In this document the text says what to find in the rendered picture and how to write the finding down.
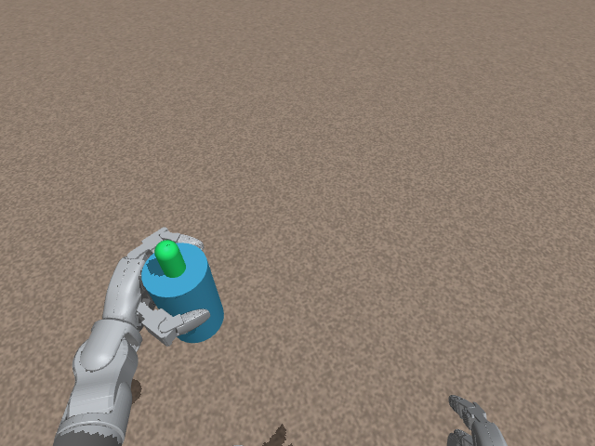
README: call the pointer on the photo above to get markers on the bottle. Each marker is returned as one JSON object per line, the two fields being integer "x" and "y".
{"x": 178, "y": 279}

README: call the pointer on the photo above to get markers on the left robot hand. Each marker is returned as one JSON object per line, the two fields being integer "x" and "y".
{"x": 127, "y": 299}

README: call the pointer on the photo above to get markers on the left robot arm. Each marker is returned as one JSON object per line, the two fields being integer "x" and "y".
{"x": 98, "y": 409}

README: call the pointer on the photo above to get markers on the right robot hand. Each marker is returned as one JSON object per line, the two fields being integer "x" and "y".
{"x": 483, "y": 432}

